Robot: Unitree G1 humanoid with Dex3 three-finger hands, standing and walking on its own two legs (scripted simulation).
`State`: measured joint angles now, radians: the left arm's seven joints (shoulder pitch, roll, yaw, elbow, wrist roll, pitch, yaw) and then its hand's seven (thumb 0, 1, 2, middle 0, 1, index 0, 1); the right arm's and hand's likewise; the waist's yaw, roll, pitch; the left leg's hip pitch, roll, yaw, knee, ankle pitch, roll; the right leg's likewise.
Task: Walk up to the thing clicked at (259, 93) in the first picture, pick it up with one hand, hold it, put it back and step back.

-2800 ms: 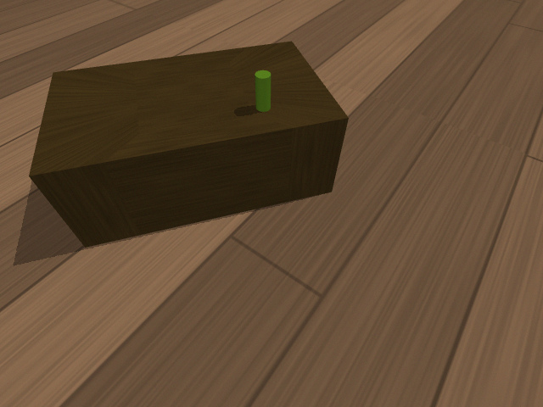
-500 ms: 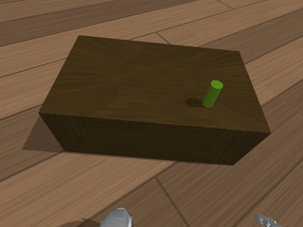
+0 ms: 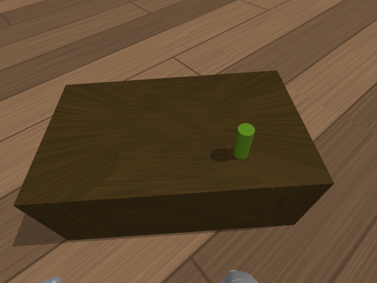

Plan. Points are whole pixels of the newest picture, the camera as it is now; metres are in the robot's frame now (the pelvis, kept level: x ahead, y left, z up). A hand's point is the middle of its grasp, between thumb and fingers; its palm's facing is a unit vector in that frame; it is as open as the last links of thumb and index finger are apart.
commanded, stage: walk up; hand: right
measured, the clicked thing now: (243, 142) +0.61 -0.21 -0.23
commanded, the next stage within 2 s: stand in 1.86 s
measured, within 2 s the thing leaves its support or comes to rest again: neither
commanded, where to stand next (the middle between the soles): +0.14 +0.00 m, yaw +1 degrees
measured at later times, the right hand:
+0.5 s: hand (314, 272) +0.15 -0.28 -0.14, palm faces -0.09 +0.91 -0.40, open 7.4 cm
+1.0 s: hand (298, 264) +0.17 -0.25 -0.14, palm faces -0.10 +0.95 -0.31, open 7.4 cm
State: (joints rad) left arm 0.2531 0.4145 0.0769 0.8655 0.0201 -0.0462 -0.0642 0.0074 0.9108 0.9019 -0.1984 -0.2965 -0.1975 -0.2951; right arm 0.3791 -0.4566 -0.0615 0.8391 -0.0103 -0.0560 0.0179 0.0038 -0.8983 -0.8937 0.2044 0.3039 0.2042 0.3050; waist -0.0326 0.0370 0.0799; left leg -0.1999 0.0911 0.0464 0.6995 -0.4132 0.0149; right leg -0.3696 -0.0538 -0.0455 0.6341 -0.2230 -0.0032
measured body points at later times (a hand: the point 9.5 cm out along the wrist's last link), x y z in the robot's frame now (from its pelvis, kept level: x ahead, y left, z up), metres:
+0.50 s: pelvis +0.04 -0.01 +0.00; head +0.08 +0.00 +0.44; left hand +0.12 +0.30 -0.13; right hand +0.16 -0.32 -0.11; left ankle +0.11 +0.10 -0.72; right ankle +0.07 -0.12 -0.72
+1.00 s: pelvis +0.06 -0.01 +0.02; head +0.07 -0.01 +0.47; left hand +0.11 +0.31 -0.10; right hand +0.17 -0.29 -0.11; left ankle +0.11 +0.10 -0.72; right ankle +0.07 -0.12 -0.72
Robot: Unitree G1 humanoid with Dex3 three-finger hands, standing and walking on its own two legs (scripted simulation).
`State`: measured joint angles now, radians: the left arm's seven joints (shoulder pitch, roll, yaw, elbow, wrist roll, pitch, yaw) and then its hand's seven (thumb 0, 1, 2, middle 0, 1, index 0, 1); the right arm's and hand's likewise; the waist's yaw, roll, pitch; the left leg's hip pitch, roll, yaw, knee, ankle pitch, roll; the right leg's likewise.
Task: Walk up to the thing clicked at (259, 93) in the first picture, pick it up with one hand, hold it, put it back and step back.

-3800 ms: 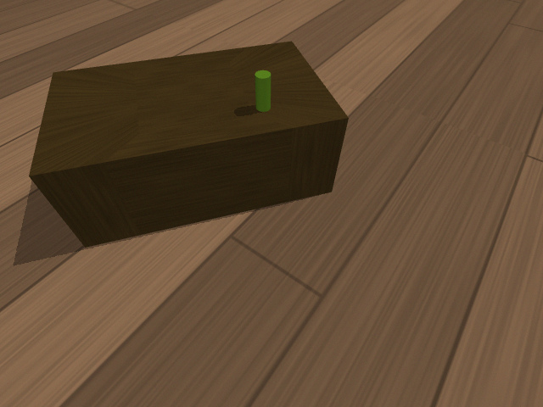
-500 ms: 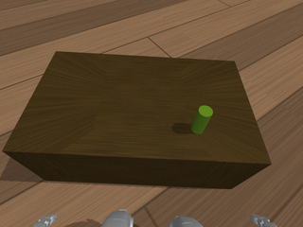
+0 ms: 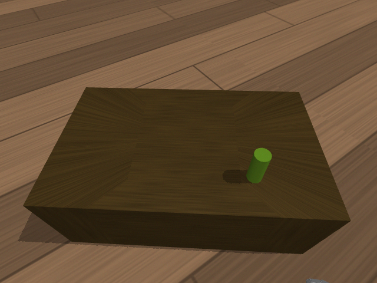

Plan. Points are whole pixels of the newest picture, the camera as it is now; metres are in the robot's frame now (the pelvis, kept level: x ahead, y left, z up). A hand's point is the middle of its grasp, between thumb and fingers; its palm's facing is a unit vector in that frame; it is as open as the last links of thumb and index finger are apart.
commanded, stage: walk up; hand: right
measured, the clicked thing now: (258, 166) +0.54 -0.24 -0.25
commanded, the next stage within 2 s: stand in 0.86 s
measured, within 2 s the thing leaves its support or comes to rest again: neither
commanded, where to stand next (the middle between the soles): +0.08 +0.00 m, yaw -2 degrees
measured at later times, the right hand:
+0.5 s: hand out of the picture +0.09 -0.25 -0.15, palm faces -0.01 +0.94 -0.34, open 7.4 cm
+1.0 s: hand out of the picture +0.11 -0.24 -0.15, palm faces -0.02 +0.94 -0.33, open 7.4 cm
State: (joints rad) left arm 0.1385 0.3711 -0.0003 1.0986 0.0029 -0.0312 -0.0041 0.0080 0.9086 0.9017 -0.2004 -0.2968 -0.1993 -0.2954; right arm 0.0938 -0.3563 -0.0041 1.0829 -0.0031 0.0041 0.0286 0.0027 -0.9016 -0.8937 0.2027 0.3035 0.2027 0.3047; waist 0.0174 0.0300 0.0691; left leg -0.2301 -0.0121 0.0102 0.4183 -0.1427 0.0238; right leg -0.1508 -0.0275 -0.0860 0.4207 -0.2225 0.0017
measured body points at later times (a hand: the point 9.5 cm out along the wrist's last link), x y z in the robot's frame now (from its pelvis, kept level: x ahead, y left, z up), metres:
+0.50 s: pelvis +0.01 +0.01 +0.00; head +0.03 +0.01 +0.45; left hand +0.10 +0.31 -0.13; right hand +0.09 -0.30 -0.12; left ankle +0.05 +0.10 -0.74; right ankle +0.01 -0.12 -0.74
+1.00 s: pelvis +0.03 +0.01 +0.01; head +0.04 +0.01 +0.46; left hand +0.09 +0.31 -0.13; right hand +0.11 -0.29 -0.12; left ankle +0.05 +0.10 -0.74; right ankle +0.01 -0.12 -0.74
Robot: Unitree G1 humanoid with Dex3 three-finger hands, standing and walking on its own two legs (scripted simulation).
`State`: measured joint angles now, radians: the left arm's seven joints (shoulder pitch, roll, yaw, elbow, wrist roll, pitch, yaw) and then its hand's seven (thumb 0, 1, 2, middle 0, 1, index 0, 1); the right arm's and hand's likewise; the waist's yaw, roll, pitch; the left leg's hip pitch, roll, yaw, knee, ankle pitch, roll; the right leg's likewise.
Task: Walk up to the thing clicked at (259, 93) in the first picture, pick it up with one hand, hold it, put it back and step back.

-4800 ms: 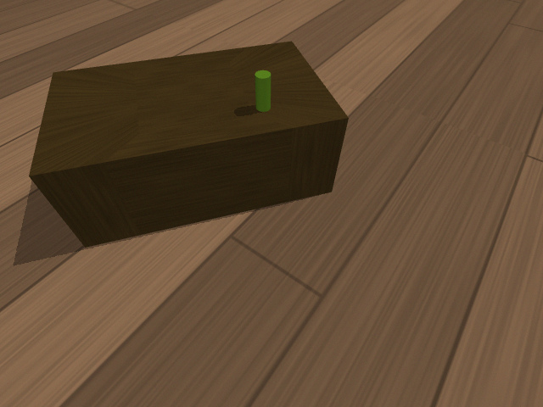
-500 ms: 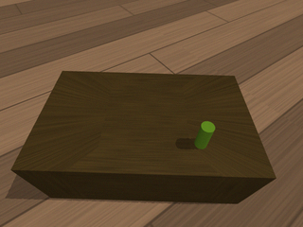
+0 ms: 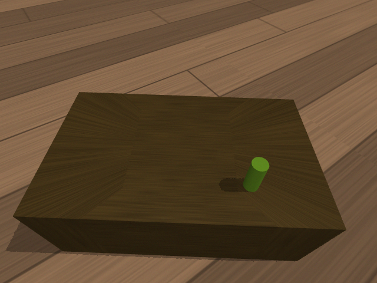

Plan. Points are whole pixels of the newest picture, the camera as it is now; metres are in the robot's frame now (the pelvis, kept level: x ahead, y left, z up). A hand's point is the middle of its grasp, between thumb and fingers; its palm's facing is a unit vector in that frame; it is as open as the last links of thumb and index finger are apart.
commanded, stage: stand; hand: right
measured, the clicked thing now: (255, 175) +0.51 -0.25 -0.26
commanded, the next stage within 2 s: none
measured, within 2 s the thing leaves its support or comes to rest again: neither
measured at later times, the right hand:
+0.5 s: hand out of the picture +0.10 -0.27 -0.16, palm faces +0.00 +0.94 -0.34, open 7.4 cm
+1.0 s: hand out of the picture +0.08 -0.28 -0.16, palm faces +0.00 +0.94 -0.34, open 7.4 cm
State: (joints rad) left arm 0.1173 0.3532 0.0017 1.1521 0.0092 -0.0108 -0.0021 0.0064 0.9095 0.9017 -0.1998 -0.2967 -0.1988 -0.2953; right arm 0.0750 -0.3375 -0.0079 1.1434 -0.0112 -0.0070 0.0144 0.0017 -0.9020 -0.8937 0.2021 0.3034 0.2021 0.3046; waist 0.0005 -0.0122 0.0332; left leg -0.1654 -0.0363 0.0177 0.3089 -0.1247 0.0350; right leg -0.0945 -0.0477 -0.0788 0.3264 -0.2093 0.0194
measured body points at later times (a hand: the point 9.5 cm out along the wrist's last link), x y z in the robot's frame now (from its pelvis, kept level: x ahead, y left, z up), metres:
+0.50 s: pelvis +0.02 -0.02 +0.00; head +0.02 -0.02 +0.45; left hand +0.10 +0.28 -0.13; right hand +0.10 -0.32 -0.13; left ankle +0.03 +0.09 -0.75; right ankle -0.02 -0.13 -0.75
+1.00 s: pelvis +0.01 -0.03 +0.00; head +0.02 -0.03 +0.45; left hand +0.09 +0.27 -0.13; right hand +0.08 -0.33 -0.13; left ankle +0.03 +0.09 -0.75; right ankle -0.02 -0.13 -0.75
